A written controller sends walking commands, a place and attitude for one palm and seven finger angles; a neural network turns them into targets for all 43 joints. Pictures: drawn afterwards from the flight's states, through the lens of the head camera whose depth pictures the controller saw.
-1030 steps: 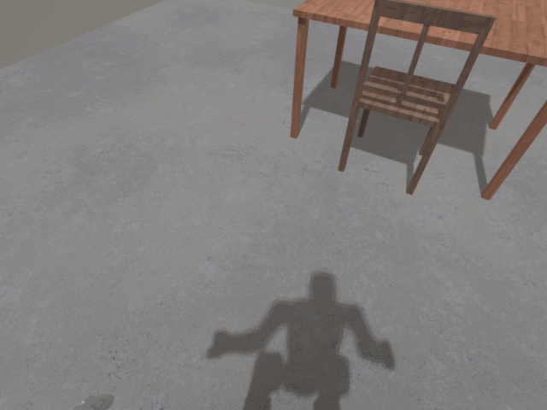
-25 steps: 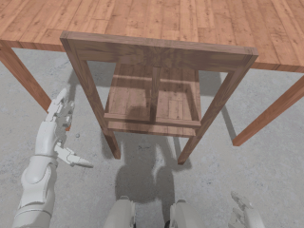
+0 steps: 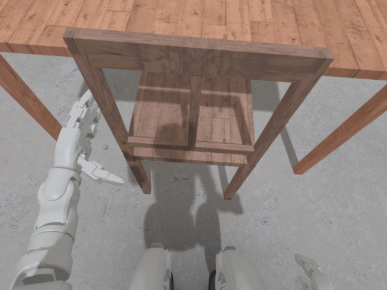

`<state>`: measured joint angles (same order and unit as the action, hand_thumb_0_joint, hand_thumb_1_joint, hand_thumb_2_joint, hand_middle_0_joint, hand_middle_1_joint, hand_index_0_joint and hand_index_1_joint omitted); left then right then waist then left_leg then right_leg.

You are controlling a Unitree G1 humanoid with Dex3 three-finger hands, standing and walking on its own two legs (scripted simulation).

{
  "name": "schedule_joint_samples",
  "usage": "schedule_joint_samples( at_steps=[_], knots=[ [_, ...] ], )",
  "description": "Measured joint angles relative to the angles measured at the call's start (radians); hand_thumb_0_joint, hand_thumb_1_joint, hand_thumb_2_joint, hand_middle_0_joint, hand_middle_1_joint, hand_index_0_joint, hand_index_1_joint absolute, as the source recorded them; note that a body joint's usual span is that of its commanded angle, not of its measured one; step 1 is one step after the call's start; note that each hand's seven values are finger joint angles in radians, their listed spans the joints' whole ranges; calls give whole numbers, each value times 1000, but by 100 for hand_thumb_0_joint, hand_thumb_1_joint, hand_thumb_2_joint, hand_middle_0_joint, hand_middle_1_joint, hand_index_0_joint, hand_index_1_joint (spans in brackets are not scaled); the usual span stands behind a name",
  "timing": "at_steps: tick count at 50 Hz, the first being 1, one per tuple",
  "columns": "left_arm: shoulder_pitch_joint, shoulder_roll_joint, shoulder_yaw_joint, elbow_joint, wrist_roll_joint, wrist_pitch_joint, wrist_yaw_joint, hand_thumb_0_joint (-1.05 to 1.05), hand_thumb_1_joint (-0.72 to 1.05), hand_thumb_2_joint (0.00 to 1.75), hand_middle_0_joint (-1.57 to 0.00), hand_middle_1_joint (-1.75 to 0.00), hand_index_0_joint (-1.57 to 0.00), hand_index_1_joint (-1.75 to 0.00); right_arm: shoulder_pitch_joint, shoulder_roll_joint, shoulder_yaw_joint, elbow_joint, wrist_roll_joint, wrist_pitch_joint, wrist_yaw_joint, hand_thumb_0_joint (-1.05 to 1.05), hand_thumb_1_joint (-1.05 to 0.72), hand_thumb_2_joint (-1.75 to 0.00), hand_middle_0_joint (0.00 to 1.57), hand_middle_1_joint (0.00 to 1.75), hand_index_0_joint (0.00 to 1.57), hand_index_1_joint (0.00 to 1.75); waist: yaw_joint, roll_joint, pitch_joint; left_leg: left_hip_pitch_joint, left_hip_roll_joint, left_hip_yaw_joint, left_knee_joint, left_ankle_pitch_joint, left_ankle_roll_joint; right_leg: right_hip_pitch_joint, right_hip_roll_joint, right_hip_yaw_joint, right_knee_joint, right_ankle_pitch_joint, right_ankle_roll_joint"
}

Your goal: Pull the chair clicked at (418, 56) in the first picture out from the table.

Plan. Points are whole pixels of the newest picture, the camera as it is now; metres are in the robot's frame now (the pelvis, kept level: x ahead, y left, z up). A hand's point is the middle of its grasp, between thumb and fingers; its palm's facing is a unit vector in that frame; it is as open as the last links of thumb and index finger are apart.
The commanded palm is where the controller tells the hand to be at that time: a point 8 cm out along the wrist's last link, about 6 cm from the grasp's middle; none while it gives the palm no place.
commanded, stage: push the fingers through the gap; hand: left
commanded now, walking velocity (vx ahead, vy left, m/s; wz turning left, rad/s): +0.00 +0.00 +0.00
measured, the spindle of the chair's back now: (193, 115) +0.48 +0.01 +0.00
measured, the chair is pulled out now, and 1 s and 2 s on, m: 0.00 0.00 0.00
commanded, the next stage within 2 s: hook a spindle and tug to test in 1.00 s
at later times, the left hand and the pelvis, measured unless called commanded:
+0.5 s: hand (109, 125) +0.45 +0.19 +0.01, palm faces -0.05 -1.00 -0.04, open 16.9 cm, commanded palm +0.43 +0.24 +0.02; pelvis +0.00 +0.00 -0.01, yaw -1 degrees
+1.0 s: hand (111, 120) +0.46 +0.18 +0.02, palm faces -0.04 -1.00 -0.04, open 16.9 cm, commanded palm +0.44 +0.23 +0.02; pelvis +0.00 +0.01 +0.00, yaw -1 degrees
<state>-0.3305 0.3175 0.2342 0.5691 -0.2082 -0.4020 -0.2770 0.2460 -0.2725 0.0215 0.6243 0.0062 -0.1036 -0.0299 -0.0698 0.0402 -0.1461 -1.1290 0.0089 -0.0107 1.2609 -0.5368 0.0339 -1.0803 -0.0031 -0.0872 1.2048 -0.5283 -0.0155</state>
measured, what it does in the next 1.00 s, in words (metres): stands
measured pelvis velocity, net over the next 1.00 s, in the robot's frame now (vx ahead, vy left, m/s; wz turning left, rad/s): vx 0.00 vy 0.01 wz -0.02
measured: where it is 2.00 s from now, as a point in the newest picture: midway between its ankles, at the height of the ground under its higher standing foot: outside the picture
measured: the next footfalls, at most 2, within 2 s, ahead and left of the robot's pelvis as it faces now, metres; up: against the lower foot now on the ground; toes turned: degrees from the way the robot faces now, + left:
none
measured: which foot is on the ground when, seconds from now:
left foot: down 0.00-1.00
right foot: down 0.00-1.00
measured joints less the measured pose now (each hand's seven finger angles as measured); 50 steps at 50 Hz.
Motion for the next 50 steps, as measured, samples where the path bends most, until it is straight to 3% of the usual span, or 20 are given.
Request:
schedule_joint_samples(
  at_steps=[8,32,43,50],
  knots=[
    [-99,22,35,130,26,1,16,-2,-50,30,-7,-8,-5,-8,2,0,5,4,-4,20,5,1,-90,-90,20,30,20,30,-24,-5,-6,-19,3,5,11,-3,2,-22,2,5,12,-2,0],
    [-313,88,103,338,59,-30,0,-2,-50,30,-7,-8,-6,-8,19,-4,12,17,-18,71,18,1,-90,-90,20,30,20,30,-59,-8,-1,-89,10,5,41,-12,7,-89,9,6,33,-3,4],
    [-269,76,99,312,56,-19,10,-2,-50,30,-7,-8,-6,-8,40,2,10,5,-15,100,32,1,-90,-90,20,30,20,30,-57,-1,-8,-64,12,16,15,-10,12,-68,12,17,5,4,11],
    [-259,60,85,294,64,-52,28,-2,-50,30,-7,-8,-6,-8,32,5,9,8,-19,97,32,1,-90,-90,20,30,20,30,-53,-5,-5,-55,9,12,14,-10,12,-56,10,13,2,4,11]
  ],
)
